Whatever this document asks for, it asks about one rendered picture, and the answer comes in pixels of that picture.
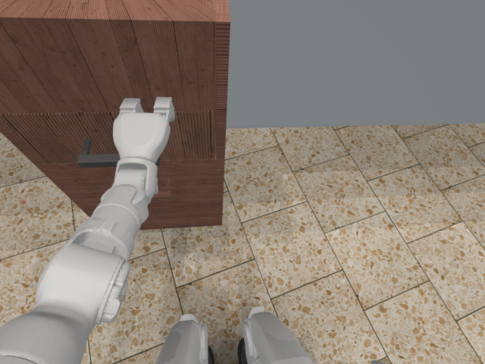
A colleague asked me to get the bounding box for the right robot shin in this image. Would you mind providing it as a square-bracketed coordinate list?
[245, 306, 265, 364]

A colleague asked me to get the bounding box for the drawer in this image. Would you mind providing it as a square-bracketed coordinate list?
[0, 111, 214, 164]

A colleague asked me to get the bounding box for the robot left upper arm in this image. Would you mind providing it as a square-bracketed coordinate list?
[0, 243, 131, 364]

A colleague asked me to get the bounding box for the left robot hand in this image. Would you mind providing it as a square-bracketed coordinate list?
[113, 97, 175, 194]

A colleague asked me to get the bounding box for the robot right thigh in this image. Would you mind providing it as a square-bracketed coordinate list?
[242, 312, 314, 364]

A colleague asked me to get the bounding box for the handle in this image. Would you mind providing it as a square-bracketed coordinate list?
[77, 140, 161, 168]
[151, 190, 172, 201]

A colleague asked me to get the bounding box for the cabinet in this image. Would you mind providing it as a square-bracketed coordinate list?
[0, 0, 230, 230]

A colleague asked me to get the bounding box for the left robot forearm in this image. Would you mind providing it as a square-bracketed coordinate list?
[36, 157, 158, 305]

